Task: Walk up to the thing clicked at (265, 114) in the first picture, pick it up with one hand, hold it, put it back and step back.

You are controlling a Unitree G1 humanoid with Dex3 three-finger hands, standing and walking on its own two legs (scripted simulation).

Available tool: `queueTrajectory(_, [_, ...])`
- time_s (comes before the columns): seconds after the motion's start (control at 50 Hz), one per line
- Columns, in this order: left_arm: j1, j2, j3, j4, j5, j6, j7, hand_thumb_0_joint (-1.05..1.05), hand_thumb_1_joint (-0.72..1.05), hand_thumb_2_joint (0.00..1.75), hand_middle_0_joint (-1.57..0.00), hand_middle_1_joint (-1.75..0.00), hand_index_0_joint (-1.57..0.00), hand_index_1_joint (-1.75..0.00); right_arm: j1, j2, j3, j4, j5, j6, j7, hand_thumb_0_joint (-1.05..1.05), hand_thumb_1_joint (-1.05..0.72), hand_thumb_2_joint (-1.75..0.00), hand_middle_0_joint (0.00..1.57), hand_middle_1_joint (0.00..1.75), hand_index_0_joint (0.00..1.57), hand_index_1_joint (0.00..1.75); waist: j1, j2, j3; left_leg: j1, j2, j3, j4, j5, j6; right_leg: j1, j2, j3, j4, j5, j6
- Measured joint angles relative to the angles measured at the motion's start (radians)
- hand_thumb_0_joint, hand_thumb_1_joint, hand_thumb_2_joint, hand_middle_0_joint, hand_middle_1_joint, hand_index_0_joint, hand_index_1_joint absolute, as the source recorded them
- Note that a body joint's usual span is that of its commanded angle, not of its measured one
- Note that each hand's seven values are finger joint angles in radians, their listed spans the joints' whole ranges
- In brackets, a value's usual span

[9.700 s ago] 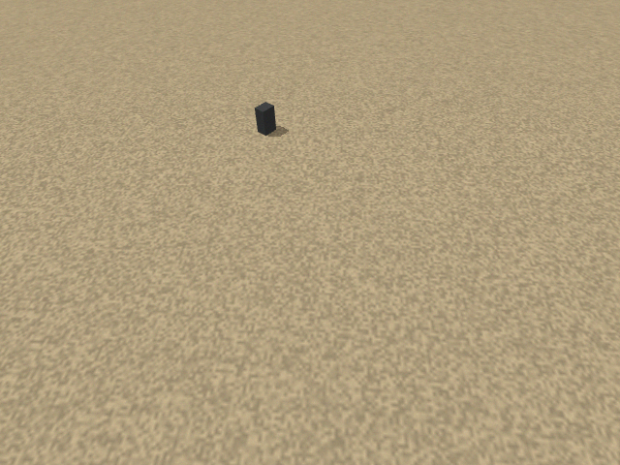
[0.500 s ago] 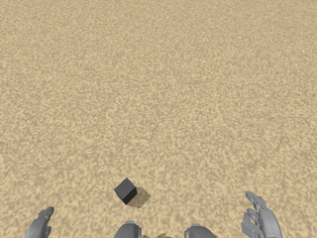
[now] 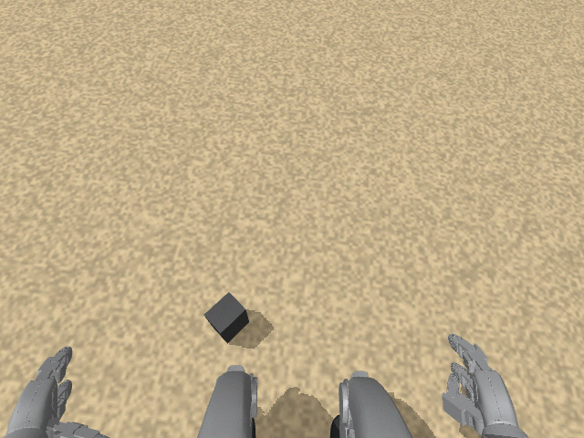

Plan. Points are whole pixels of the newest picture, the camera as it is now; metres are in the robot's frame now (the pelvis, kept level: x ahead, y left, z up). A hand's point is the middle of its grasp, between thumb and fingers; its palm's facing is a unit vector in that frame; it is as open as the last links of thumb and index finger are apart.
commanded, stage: go down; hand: left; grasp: from the side
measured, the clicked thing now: (228, 318) +0.40 +0.18 -0.57
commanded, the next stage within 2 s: approach in 1.72 s
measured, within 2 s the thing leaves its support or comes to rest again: neither
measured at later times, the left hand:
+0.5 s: hand (96, 346) +0.26 +0.35 -0.20, palm faces +0.17 -0.96 -0.20, open 16.8 cm
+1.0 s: hand (97, 329) +0.30 +0.37 -0.23, palm faces +0.16 -0.98 -0.13, open 17.2 cm
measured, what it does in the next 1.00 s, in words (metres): lowers itself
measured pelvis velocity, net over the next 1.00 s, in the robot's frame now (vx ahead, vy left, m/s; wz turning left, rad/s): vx -0.06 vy -0.01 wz -0.07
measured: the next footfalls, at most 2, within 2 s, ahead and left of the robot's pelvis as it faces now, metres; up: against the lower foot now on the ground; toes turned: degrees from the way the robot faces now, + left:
none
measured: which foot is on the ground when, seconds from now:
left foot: down 0.00-1.00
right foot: down 0.00-1.00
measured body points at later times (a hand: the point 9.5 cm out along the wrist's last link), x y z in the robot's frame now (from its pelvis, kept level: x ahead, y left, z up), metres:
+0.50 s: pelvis -0.04 +0.00 -0.14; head +0.15 +0.03 +0.27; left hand +0.25 +0.40 -0.18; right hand +0.13 -0.27 -0.25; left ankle +0.03 +0.12 -0.61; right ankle +0.01 -0.14 -0.61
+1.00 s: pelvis -0.06 -0.01 -0.21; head +0.15 +0.04 +0.19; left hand +0.28 +0.42 -0.22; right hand +0.10 -0.29 -0.32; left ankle +0.03 +0.12 -0.61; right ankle +0.01 -0.14 -0.61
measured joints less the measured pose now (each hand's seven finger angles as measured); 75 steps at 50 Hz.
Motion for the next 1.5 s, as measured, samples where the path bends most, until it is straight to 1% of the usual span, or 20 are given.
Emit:
queueTrajectory(0.12, [-0.156, 0.064, 0.078, 0.145, -0.040, -0.184, -0.101, -0.01, -0.58, 0.02, -0.11, -0.08, -0.10, -0.08, -0.031, -0.032, 0.001, 0.016, 0.001, -0.023, 0.002, 0.01, -0.92, -0.90, 0.20, 0.31, 0.20, 0.30, 0.003, -0.016, -0.020, -0.200, -0.006, -0.006, 0.165, -0.036, -0.002, -0.202, -0.006, 0.006, 0.176, -0.045, -0.001])
queueTrajectory(0.2, [-0.260, 0.100, 0.120, 0.214, -0.057, -0.274, -0.166, -0.01, -0.57, 0.06, -0.10, -0.10, -0.09, -0.10, -0.060, -0.045, 0.005, 0.040, 0.001, -0.015, 0.005, 0.01, -0.91, -0.90, 0.20, 0.31, 0.20, 0.30, 0.003, -0.018, -0.029, -0.322, -0.005, -0.014, 0.271, -0.060, -0.005, -0.323, -0.004, 0.007, 0.282, -0.071, -0.002])
queueTrajectory(0.28, [-0.333, 0.127, 0.166, 0.280, -0.072, -0.325, -0.215, -0.01, -0.53, 0.09, -0.09, -0.11, -0.08, -0.11, -0.082, -0.048, 0.010, 0.062, -0.002, 0.000, 0.012, 0.01, -0.90, -0.89, 0.20, 0.30, 0.20, 0.30, 0.001, -0.013, -0.031, -0.418, -0.001, -0.021, 0.352, -0.076, -0.007, -0.418, 0.002, 0.008, 0.362, -0.085, -0.004])
queueTrajectory(0.4, [-0.394, 0.160, 0.236, 0.332, -0.096, -0.383, -0.276, -0.01, -0.46, 0.13, -0.07, -0.11, -0.06, -0.12, -0.089, -0.047, 0.018, 0.091, -0.008, 0.016, 0.022, 0.01, -0.90, -0.89, 0.20, 0.30, 0.20, 0.30, 0.008, -0.012, -0.024, -0.530, 0.002, -0.030, 0.442, -0.087, -0.008, -0.530, 0.008, 0.007, 0.451, -0.096, -0.005])
queueTrajectory(0.52, [-0.473, 0.210, 0.286, 0.394, -0.115, -0.437, -0.335, -0.01, -0.42, 0.14, -0.06, -0.11, -0.05, -0.12, -0.094, -0.054, 0.029, 0.115, -0.013, 0.019, 0.022, 0.01, -0.90, -0.90, 0.20, 0.30, 0.20, 0.30, 0.013, -0.015, -0.016, -0.626, -0.001, -0.042, 0.524, -0.094, -0.011, -0.623, 0.009, 0.003, 0.532, -0.105, -0.007])
queueTrajectory(0.7, [-0.557, 0.270, 0.339, 0.451, -0.135, -0.451, -0.411, -0.01, -0.43, 0.12, -0.06, -0.09, -0.05, -0.09, -0.111, -0.073, 0.046, 0.124, -0.012, 0.020, 0.020, 0.01, -0.90, -0.90, 0.20, 0.30, 0.20, 0.30, -0.001, -0.012, -0.011, -0.726, 0.000, -0.059, 0.622, -0.104, -0.014, -0.717, 0.015, -0.004, 0.622, -0.112, -0.007])
queueTrajectory(0.86, [-0.603, 0.318, 0.383, 0.493, -0.151, -0.455, -0.457, -0.01, -0.45, 0.10, -0.06, -0.07, -0.05, -0.08, -0.115, -0.089, 0.057, 0.126, -0.014, 0.021, 0.022, 0.01, -0.91, -0.90, 0.20, 0.30, 0.20, 0.30, -0.005, -0.017, -0.003, -0.789, -0.001, -0.069, 0.689, -0.108, -0.017, -0.779, 0.018, -0.006, 0.689, -0.118, -0.009])
queueTrajectory(1.0, [-0.646, 0.353, 0.407, 0.519, -0.156, -0.461, -0.494, -0.01, -0.48, 0.09, -0.06, -0.06, -0.05, -0.07, -0.120, -0.099, 0.066, 0.132, -0.021, 0.017, 0.023, 0.01, -0.92, -0.90, 0.20, 0.30, 0.20, 0.30, -0.005, -0.022, 0.011, -0.840, -0.005, -0.079, 0.746, -0.110, -0.020, -0.827, 0.019, -0.010, 0.745, -0.120, -0.009])
queueTrajectory(1.28, [-0.693, 0.401, 0.434, 0.538, -0.163, -0.447, -0.527, -0.01, -0.50, 0.09, -0.06, -0.06, -0.04, -0.07, -0.116, -0.100, 0.083, 0.134, -0.022, 0.013, 0.026, 0.01, -0.92, -0.90, 0.20, 0.30, 0.20, 0.30, -0.016, -0.023, 0.022, -0.911, -0.007, -0.089, 0.826, -0.110, -0.016, -0.893, 0.024, -0.010, 0.816, -0.118, -0.003])
queueTrajectory(1.5, [-0.712, 0.419, 0.449, 0.544, -0.169, -0.445, -0.544, -0.01, -0.51, 0.09, -0.06, -0.06, -0.04, -0.07, -0.108, -0.105, 0.090, 0.136, -0.023, 0.012, 0.031, 0.01, -0.92, -0.90, 0.20, 0.30, 0.20, 0.30, -0.020, -0.023, 0.028, -0.944, -0.011, -0.090, 0.861, -0.110, -0.013, -0.923, 0.024, -0.007, 0.850, -0.119, 0.001])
